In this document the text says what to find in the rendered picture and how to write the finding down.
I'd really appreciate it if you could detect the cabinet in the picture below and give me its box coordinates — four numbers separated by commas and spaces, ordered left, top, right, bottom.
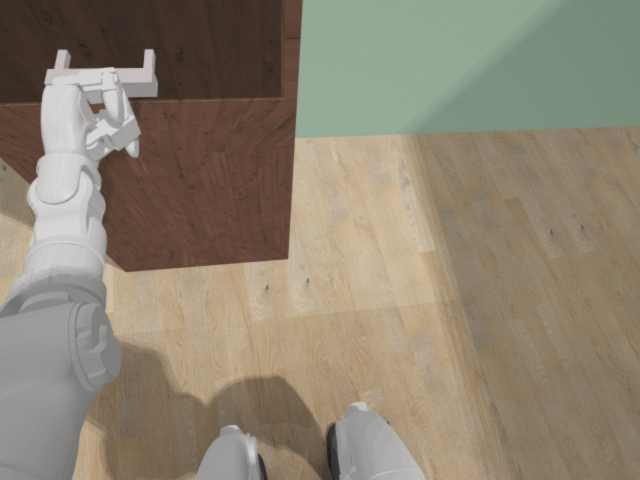
0, 0, 303, 272

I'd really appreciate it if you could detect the drawer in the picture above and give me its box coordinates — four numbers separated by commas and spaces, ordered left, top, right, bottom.
0, 0, 281, 103

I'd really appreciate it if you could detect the handle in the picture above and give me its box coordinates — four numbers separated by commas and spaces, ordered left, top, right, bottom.
44, 49, 158, 97

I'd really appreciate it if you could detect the robot left shin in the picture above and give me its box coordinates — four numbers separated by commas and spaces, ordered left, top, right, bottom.
219, 425, 245, 437

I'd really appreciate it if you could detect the robot left forearm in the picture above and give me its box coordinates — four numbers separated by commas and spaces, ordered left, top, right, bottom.
0, 152, 107, 318

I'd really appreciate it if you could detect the robot left hand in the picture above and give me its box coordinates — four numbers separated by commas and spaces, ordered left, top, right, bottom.
41, 67, 141, 169

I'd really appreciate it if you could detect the robot left upper arm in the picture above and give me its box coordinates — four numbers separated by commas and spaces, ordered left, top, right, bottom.
0, 301, 121, 480

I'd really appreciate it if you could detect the right robot thigh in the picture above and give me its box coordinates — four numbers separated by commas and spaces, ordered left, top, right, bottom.
335, 411, 426, 480

